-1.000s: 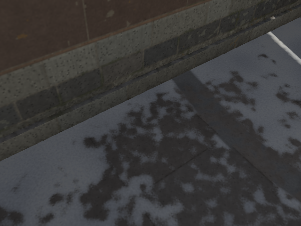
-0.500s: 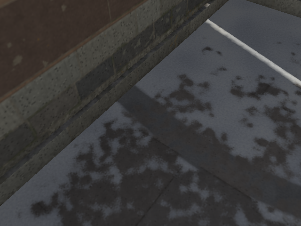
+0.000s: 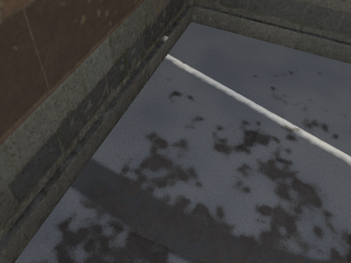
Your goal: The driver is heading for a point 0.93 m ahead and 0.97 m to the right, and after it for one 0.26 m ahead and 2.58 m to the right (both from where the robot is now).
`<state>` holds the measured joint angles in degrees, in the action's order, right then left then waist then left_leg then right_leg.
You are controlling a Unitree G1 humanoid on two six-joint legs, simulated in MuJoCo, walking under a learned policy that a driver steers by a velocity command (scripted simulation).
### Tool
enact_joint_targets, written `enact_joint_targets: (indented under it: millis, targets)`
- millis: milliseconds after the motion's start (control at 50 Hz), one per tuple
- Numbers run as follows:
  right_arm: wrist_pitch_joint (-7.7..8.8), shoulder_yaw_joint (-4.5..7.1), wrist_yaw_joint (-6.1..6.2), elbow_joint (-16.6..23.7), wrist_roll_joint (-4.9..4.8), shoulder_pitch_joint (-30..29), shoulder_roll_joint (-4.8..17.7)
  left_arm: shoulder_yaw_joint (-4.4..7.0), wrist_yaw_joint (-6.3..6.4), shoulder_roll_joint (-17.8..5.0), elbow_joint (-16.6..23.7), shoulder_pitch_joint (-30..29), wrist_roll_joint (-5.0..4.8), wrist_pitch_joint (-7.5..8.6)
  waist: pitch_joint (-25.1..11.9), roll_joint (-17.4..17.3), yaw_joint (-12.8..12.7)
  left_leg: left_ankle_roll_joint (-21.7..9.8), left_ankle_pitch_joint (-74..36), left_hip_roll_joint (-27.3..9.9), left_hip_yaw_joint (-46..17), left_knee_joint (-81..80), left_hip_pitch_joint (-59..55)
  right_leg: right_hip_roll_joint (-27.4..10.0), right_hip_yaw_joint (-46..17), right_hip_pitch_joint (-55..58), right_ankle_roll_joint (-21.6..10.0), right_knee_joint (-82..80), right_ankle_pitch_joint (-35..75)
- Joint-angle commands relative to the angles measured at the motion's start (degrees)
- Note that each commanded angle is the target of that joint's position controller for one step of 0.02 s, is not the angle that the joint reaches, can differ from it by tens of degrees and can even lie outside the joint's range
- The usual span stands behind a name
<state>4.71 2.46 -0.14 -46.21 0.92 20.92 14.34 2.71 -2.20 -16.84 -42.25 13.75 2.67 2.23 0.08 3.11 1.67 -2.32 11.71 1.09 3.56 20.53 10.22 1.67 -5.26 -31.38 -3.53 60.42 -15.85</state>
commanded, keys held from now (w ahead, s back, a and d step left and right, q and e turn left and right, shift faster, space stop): w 0.22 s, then w+e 0.78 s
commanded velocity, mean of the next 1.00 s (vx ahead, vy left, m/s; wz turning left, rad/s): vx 0.50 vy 0.00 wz -0.38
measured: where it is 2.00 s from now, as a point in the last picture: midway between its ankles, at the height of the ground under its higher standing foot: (250, 157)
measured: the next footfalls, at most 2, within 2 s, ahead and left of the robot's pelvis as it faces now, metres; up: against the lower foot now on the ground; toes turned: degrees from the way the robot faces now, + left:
right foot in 0.26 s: +0.32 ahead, -0.12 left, +0.00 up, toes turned -4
left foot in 0.80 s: +0.63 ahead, +0.03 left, +0.00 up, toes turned -17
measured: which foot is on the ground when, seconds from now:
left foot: down 0.00-0.28, up 0.30-0.78, down 0.80-1.00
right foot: up 0.00-0.24, down 0.26-0.80, up 0.82-1.00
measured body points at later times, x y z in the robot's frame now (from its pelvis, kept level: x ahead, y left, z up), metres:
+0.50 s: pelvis +0.28 -0.06 +0.00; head +0.30 -0.08 +0.45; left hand +0.34 +0.21 -0.12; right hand +0.38 -0.33 -0.12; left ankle +0.32 +0.09 -0.68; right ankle +0.28 -0.12 -0.75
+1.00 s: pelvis +0.56 -0.06 +0.00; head +0.59 -0.05 +0.45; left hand +0.74 +0.18 -0.13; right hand +0.54 -0.35 -0.10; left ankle +0.60 +0.04 -0.75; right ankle +0.50 -0.17 -0.67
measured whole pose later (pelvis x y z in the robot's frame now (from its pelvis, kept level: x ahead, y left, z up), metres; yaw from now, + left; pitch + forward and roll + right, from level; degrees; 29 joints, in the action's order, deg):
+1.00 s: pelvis +0.56 -0.06 +0.00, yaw -23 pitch +1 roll +0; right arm 4.3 2.4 0.8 -44.9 1.1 15.3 15.7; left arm 4.6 -1.9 -18.0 -46.7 16.0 1.7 1.2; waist 2.0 2.5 -0.2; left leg -1.6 12.1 -1.0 6.2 21.8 10.5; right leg 0.9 -1.9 -28.3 -4.0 61.5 -17.3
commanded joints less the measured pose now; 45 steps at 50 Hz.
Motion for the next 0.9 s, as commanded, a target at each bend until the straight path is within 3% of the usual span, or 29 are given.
enact_joint_targets:
  millis: [20,80,200,220,240,260,280,300,320,340,360,400,420,500,520,600,680,720,740,760,780,800,820,840,860,880,900]
  targets:
    - [1.05,1.21,-0.23,1.2,-0.61,0.6,6.0,-0.14,-0.49,-1.6,4.2,-2.1,0.27,0.25,1.8,-9.0,-1.7,-8.5,-11.6,-13.3,-11.3,-12.7,-3.9,-3.8,1.7,-8.1,1.3,-5.7,5.9]
    - [1.01,1.4,-0.51,-0.7,-0.77,2.7,6.5,-1.36,-1.0,0.2,6.4,-9.9,-0.22,0.46,2.9,-9.0,0.0,-7.3,-12.8,-11.0,-6.8,-13.9,-2.3,-5.0,5.4,-4.1,1.9,-17.7,13.2]
    - [-0.11,2.01,-0.19,-2.9,-0.32,6.5,8.9,-0.95,-0.82,-1.2,7.4,-14.6,-0.31,1.18,4.4,-7.8,0.8,-5.5,-22.2,-14.6,-6.1,-8.5,-9.1,-3.7,8.5,1.1,-0.1,-27.6,9.2]
    - [-0.4,2.06,-0.07,-3.1,-0.13,6.3,9.3,-0.75,-0.6,-1.5,7.0,-13.1,-0.23,1.41,3.3,-7.9,-0.1,-5.1,-29.2,-14.5,-5.3,-4.8,-10.1,-2.3,9.3,4.4,-1.0,-29.1,6.8]
    - [-0.71,2.39,0.04,-3.1,0.24,5.7,10.5,-0.29,-0.18,-2.2,5.5,-8.2,-0.27,1.72,0.1,-7.6,-2.5,-4.1,-36.4,-13.1,-2.7,2.6,-10.5,0.0,10.8,11.1,-2.0,-31.8,5.2]
    - [-0.97,1.96,0.22,-3.2,0.47,6.5,9.2,0.55,0.41,-4.1,2.2,1.0,0.39,2.27,-5.4,-5.8,-5.6,-3.0,-36.8,-10.8,-0.1,14.0,-6.5,0.6,10.2,23.5,-3.8,-32.2,4.7]
    - [-0.85,0.83,0.16,-0.5,-0.33,6.3,6.0,1.93,1.3,-8.7,0.7,10.7,1.57,2.52,-13.6,0.9,-9.5,-1.2,-21.3,-7.7,2.5,32.1,7.5,-11.7,-5.3,40.2,-8.2,-33.4,-4.6]
    - [-0.61,0.43,-0.14,1.8,-0.75,8.9,3.4,3.3,1.96,-13.5,0.1,13.0,0.42,1.94,-19.0,14.0,-7.7,0.1,17.2,2.2,2.5,50.6,24.7,-25.0,-33.1,50.1,-15.3,-41.5,-4.9]
    - [-0.84,1.69,0.25,1.6,0.47,4.6,7.8,3.15,2.3,-11.4,0.6,10.6,-1.73,1.31,-15.9,7.5,-7.5,-0.8,15.4,-0.7,-4.1,55.2,30.3,-22.3,-34.2,48.3,-15.1,-43.8,0.2]
    - [-0.59,1.36,0.16,2.5,-0.09,0.6,7.2,2.51,2.24,-8.3,-0.1,7.6,-2.02,1.54,-8.4,2.5,-6.0,-1.0,9.9,-3.7,-4.6,54.2,31.1,-20.1,-24.1,41.2,-13.9,-42.7,7.7]
    - [-0.37,0.82,0.05,2.8,-0.21,-1.0,5.9,1.95,1.98,-6.2,-0.3,5.6,-1.9,1.86,-5.2,0.3,-4.1,-0.7,7.0,-5.4,-4.6,49.8,28.2,-17.2,-18.8,34.4,-12.2,-43.8,14.9]
    - [-1.84,0.54,-0.31,2.5,0.96,-0.1,5.2,1.3,1.95,-3.9,-0.9,3.4,-2.12,2.32,-2.5,0.8,-0.3,0.9,6.5,-6.7,-4.7,44.2,21.9,-12.6,-12.8,25.6,-10.0,-46.1,20.2]
    - [-2.69,0.54,-0.55,2.8,1.34,-0.1,4.9,1.33,1.86,-4.0,-1.2,3.5,-2.25,2.65,-2.4,1.2,0.4,1.7,6.6,-6.4,-4.4,42.3,20.1,-11.7,-11.8,23.7,-10.2,-46.9,20.9]
    - [-4.12,0.4,-0.37,5.3,1.33,-7.7,4.6,2.11,2.05,-5.9,-3.1,6.8,-2.69,2.64,1.9,0.5,-0.2,4.4,1.7,-6.6,-3.9,32.9,23.6,-9.9,-11.3,20.2,-11.5,-51.7,11.9]
    - [-3.97,0.38,-0.32,6.1,1.14,-10.7,4.9,2.19,2.03,-6.1,-3.0,7.0,-2.31,2.61,2.9,-0.1,-1.1,5.0,-0.8,-6.7,-4.0,29.7,24.8,-9.8,-11.9,20.2,-11.7,-52.3,10.3]
    - [-3.42,-0.01,-0.21,8.4,0.42,-19.2,4.8,2.79,1.78,-7.0,-4.3,11.1,-2.29,2.55,3.4,-0.5,-4.4,6.0,-8.6,-5.6,-4.8,19.7,25.5,-9.1,-12.6,23.3,-10.6,-51.3,9.0]
    - [-2.84,-0.13,-0.03,11.3,-0.09,-25.2,5.8,3.25,1.95,-7.9,-5.0,14.3,-1.75,2.41,2.9,0.2,-7.0,5.3,-9.5,-4.4,-5.2,14.9,25.5,-9.8,-14.3,28.5,-9.8,-46.1,17.5]
    - [-2.39,0.11,0.11,11.6,-0.17,-24.7,7.2,3.41,2.34,-8.1,-4.9,14.2,-1.65,2.36,2.5,1.4,-6.3,4.1,-6.4,-3.8,-5.6,13.2,22.4,-10.0,-15.7,29.6,-8.8,-43.5,20.5]
    - [-2.01,0.22,0.25,11.1,-0.22,-22.1,7.3,3.4,2.28,-8.2,-4.8,12.9,-1.53,2.29,2.5,1.6,-4.6,3.1,-3.8,-3.1,-5.0,11.3,17.8,-9.9,-16.3,28.1,-8.0,-41.6,23.0]
    - [-1.53,0.48,0.12,9.5,0.74,-16.9,7.8,3.56,2.12,-8.8,-3.9,10.8,-1.68,2.09,0.0,1.6,-2.4,1.6,-1.9,-1.1,-3.5,9.9,10.0,-8.7,-14.8,26.1,-7.0,-37.5,30.5]
    - [-0.6,1.42,0.47,6.7,0.9,-9.1,9.4,3.49,1.75,-8.4,-4.0,10.1,-2.04,2.2,-3.0,-0.9,1.1,0.0,-2.8,-0.8,-3.4,7.2,-1.6,-5.3,-12.5,22.8,-5.2,-28.0,34.1]
    - [0.13,2.59,1.24,5.7,2.1,0.3,13.5,2.77,1.3,-5.9,-2.9,9.8,-2.71,2.53,-10.2,-6.9,5.1,-2.8,6.3,-10.8,-13.5,4.7,-14.8,-1.1,-8.3,15.7,-3.5,-12.5,24.9]
    - [0.0,3.89,1.52,6.3,3.38,2.5,20.2,1.62,1.72,-0.7,-1.0,15.3,-3.87,2.52,-16.0,-19.7,2.4,-8.8,17.3,-27.1,-40.7,-3.6,-25.4,8.1,-1.3,0.5,-1.8,4.6,-11.8]
    - [-0.74,3.38,1.21,6.3,1.99,-1.4,16.4,2.0,2.57,-4.9,-2.4,15.6,-1.97,2.0,-11.5,-16.3,0.0,-10.0,23.1,-27.8,-48.2,-7.8,-19.9,3.9,-1.7,-5.7,-2.5,10.1,-14.4]
    - [-1.0,2.2,1.08,6.9,1.22,-5.1,11.0,2.55,2.29,-6.4,-2.9,11.6,-1.41,1.32,-4.5,-9.0,-0.7,-8.6,22.4,-25.2,-38.0,-7.8,-13.4,0.3,-1.5,-5.2,-2.6,9.5,-8.7]
    - [-0.69,1.61,1.04,6.5,0.54,-7.2,8.5,2.42,1.61,-5.4,-2.5,8.2,-1.21,1.15,-0.3,-5.8,-0.9,-7.5,14.4,-21.7,-28.7,-8.3,-8.0,-1.5,-0.7,-3.5,-1.9,6.5,-4.8]
    - [-0.58,1.34,1.15,5.8,0.48,-7.2,7.8,2.43,1.11,-4.5,-2.6,7.8,-1.24,0.63,0.9,-8.3,-1.3,-5.9,5.8,-19.1,-21.8,-8.6,-5.7,-2.8,-0.2,-1.9,-1.3,4.2,-3.2]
